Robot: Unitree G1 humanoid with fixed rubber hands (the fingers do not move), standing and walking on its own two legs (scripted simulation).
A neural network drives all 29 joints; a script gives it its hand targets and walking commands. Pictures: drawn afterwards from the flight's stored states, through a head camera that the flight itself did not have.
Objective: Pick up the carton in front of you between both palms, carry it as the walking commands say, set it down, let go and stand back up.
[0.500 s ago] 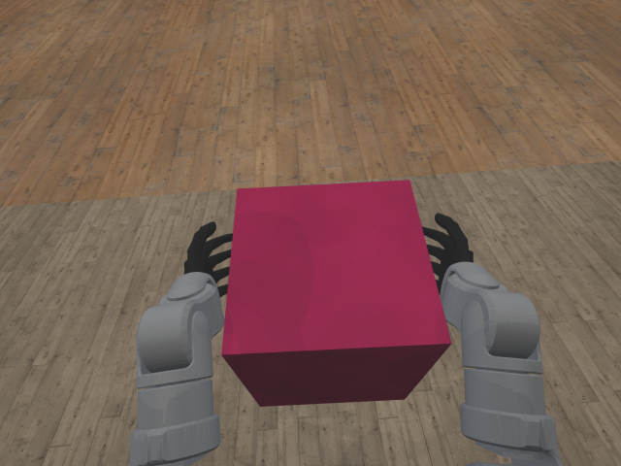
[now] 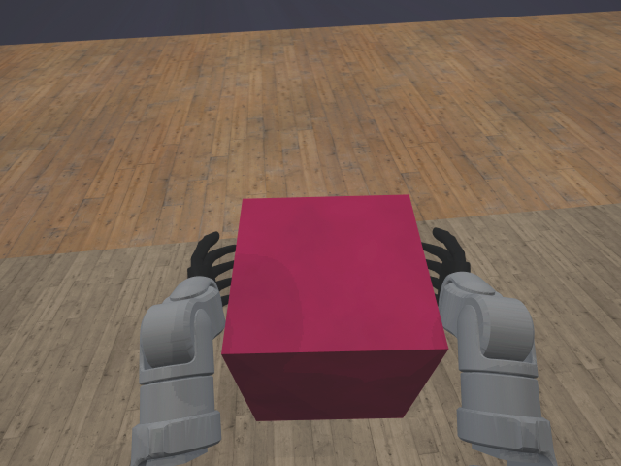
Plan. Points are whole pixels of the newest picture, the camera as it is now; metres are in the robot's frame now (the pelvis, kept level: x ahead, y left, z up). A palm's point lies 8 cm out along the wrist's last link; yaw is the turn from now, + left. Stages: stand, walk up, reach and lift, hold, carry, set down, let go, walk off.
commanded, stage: carry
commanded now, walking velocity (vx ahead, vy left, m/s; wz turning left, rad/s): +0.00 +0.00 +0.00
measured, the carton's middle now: (327, 315) +0.33 +0.00 +0.04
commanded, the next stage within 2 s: none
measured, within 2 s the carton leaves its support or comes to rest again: neither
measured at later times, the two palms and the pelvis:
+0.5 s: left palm (189, 308) +0.29 +0.16 +0.12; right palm (452, 300) +0.29 -0.14 +0.12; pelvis -0.03 +0.01 +0.00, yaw +0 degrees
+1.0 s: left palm (187, 312) +0.29 +0.16 +0.12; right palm (452, 304) +0.29 -0.14 +0.12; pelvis -0.03 +0.01 +0.00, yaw +0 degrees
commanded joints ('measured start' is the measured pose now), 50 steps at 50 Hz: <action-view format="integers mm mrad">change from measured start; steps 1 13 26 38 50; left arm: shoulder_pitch -526 -581 -603 -608 -614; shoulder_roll -722 -735 -746 -754 -758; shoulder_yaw -558 -544 -537 -543 -547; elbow -47 -20 -9 -20 -23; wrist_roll -133 -133 -141 -146 -150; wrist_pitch -7 1 10 14 19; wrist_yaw -13 -10 -9 -14 -18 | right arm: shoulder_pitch -576 -604 -623 -632 -633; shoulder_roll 727 736 748 759 760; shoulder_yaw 584 548 541 550 551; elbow -58 -7 4 -6 -7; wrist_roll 164 135 134 142 141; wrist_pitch -10 0 9 14 19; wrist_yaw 19 8 6 13 16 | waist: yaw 4 0 4 5 5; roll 12 6 4 1 1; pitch -351 -279 -281 -301 -301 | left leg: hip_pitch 138 87 76 81 82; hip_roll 166 148 142 140 140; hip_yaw -119 -121 -123 -121 -122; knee -30 -113 -120 -106 -104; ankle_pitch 564 219 193 222 223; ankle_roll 62 58 60 60 62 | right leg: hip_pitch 175 125 113 120 119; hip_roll -166 -176 -177 -180 -181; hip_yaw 126 154 158 159 159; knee -28 -109 -117 -105 -102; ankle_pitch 493 237 209 250 249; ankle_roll -11 -14 -11 -12 -11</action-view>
